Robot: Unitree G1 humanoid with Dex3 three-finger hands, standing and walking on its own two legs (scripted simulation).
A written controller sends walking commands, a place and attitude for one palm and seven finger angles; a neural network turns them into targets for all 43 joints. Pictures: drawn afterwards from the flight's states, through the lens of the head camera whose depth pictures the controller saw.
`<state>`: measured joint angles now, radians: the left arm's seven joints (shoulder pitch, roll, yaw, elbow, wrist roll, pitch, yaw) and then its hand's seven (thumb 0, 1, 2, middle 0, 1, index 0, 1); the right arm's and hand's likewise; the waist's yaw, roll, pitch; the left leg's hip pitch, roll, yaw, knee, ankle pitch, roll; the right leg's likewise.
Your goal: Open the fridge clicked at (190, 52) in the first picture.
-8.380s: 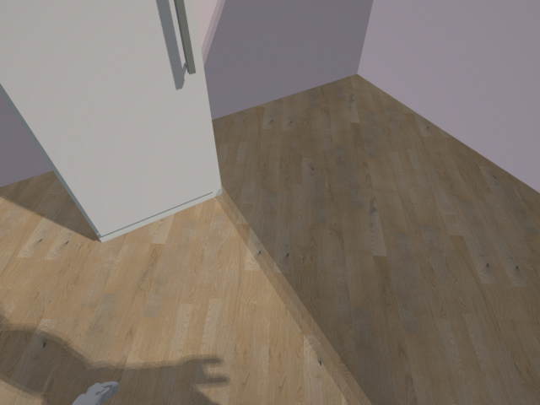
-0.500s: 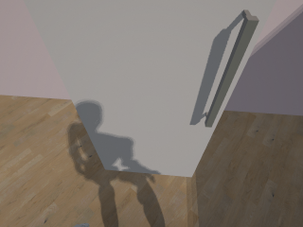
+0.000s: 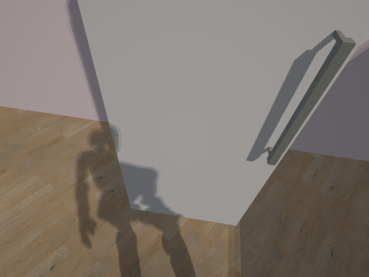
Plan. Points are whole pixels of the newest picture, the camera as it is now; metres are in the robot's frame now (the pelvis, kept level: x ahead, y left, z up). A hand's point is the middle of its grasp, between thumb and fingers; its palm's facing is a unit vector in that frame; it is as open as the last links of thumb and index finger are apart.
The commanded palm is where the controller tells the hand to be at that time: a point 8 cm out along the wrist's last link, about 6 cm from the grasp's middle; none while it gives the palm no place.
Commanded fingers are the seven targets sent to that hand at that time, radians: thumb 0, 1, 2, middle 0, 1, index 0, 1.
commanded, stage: come to a stop and stand still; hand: right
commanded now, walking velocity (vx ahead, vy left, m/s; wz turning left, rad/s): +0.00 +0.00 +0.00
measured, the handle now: (297, 111) +0.48 -0.21 +0.14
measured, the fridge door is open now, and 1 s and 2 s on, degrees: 0 0 0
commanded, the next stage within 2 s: look again from close up in 0.76 s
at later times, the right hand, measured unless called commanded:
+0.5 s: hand out of the picture +0.07 -0.20 -0.16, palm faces +0.02 +0.97 -0.24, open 7.4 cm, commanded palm none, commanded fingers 0.00 -0.90 -0.90 0.20 0.30 0.20 0.30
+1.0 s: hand out of the picture +0.09 -0.20 -0.16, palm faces +0.02 +0.97 -0.26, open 7.4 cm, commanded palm none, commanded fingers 0.00 -0.90 -0.90 0.20 0.30 0.20 0.30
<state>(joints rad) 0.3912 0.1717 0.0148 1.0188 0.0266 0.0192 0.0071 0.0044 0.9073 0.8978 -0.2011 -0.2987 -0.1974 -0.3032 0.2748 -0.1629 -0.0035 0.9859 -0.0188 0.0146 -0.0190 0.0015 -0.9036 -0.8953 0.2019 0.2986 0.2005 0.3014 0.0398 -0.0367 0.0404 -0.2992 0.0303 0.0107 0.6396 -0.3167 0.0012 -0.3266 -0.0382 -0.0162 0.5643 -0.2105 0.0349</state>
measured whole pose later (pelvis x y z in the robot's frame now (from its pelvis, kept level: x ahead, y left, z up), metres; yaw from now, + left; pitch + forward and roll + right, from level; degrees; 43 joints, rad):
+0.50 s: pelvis +0.04 -0.01 +0.01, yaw +0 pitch -1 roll -1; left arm 0.20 0.19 0.00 1.06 0.02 -0.02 0.02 0.00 0.91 0.90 -0.20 -0.30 -0.20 -0.30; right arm 0.24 -0.19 -0.01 1.08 -0.02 -0.01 -0.02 0.00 -0.91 -0.90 0.20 0.30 0.20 0.30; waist -0.01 -0.01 0.04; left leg -0.18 0.04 0.01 0.51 -0.32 -0.02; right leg -0.23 -0.03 -0.02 0.48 -0.24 0.03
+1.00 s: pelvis +0.06 +0.00 +0.01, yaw -1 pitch -1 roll -1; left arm 0.19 0.20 -0.01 1.13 0.02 -0.01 0.02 0.00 0.91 0.90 -0.20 -0.30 -0.20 -0.30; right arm 0.20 -0.21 -0.01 1.09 -0.02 -0.02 -0.02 0.00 -0.90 -0.90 0.20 0.30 0.20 0.30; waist 0.00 0.00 0.06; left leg -0.13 0.03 0.03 0.46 -0.32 -0.01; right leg -0.18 -0.03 0.00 0.43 -0.23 0.04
